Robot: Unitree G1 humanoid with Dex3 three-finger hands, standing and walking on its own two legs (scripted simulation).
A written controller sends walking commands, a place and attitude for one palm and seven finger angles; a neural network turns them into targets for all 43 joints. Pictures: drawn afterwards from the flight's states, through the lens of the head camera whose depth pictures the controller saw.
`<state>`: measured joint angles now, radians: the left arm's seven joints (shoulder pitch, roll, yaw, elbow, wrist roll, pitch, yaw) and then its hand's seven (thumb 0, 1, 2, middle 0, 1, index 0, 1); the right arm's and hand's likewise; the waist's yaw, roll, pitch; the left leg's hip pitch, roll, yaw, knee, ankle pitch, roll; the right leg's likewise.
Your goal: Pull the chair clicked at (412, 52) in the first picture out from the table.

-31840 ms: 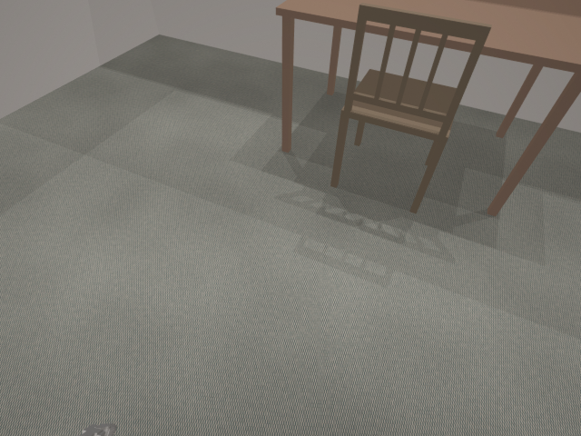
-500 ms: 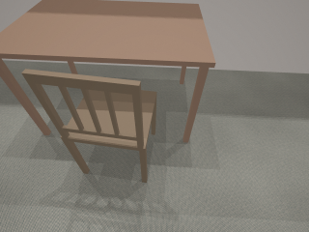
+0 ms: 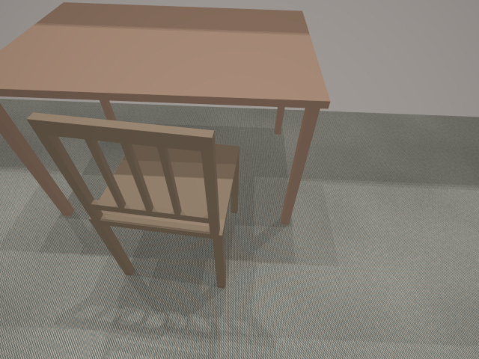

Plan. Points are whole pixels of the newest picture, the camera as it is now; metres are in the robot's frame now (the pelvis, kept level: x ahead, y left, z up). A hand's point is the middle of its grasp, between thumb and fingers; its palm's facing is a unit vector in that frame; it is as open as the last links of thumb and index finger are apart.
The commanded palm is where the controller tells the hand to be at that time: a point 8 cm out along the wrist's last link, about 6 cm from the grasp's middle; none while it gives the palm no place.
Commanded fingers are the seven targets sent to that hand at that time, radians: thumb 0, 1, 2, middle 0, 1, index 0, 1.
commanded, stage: take the last steps up to it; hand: left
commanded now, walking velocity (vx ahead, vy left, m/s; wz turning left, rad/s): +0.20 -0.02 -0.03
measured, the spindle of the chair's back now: (139, 178) +0.56 +0.30 -0.11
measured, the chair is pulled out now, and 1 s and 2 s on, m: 0.17 0.17 0.17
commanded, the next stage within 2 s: come to a stop and stand still in 0.34 s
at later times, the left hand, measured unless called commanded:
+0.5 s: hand out of the picture +0.08 +0.17 -0.19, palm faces +0.05 -0.99 -0.15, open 7.4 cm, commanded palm none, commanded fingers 0.00 0.90 0.90 -0.20 -0.30 -0.20 -0.30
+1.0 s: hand (159, 336) +0.20 +0.17 -0.18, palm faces +0.04 -0.97 -0.24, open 7.4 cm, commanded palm none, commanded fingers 0.00 0.90 0.90 -0.20 -0.30 -0.20 -0.30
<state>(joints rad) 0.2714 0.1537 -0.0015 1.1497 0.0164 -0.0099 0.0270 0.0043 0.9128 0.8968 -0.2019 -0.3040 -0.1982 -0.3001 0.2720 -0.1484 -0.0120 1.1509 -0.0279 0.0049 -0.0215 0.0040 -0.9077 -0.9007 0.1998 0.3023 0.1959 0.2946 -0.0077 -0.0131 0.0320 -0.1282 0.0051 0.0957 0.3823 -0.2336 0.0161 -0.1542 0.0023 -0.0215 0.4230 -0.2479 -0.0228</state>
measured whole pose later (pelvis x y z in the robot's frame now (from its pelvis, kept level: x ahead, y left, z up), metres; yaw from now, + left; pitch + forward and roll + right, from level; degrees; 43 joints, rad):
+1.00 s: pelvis +0.11 -0.02 -0.02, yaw +2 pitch +0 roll +0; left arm 0.12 0.19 0.02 0.98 0.01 0.01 0.04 0.00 0.91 0.90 -0.20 -0.30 -0.20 -0.30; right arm 0.24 -0.22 -0.07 0.96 -0.01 0.02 -0.02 0.00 -0.91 -0.90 0.20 0.30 0.20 0.29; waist -0.02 0.00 0.08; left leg -0.15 0.04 0.09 0.59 -0.44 -0.01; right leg -0.38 -0.06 -0.03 0.62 -0.24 0.02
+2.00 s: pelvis +0.10 -0.05 -0.01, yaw +2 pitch -1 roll +1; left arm 0.19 0.17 0.00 1.11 0.00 -0.01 0.02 0.00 0.93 0.90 -0.20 -0.30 -0.20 -0.30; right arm 0.32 -0.15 0.00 1.11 -0.02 -0.02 -0.02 0.00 -0.91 -0.90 0.20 0.30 0.20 0.29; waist -0.01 0.02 0.05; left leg -0.05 0.06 0.07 0.41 -0.33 -0.05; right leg -0.29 -0.03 -0.06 0.49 -0.18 -0.02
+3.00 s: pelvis +0.07 -0.02 -0.10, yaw +5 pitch +13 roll +0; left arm 0.50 0.18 0.07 0.07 -0.20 -0.49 -0.35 0.01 0.55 0.74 -0.17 -0.25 -0.17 -0.24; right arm 0.13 -0.30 -0.10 0.36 0.02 -0.26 0.01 0.01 -0.91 -0.90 0.20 0.30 0.19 0.29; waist 0.02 -0.08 -0.12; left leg -0.75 0.02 0.02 1.17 -0.64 -0.01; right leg -0.94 -0.10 -0.04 1.12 -0.40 0.02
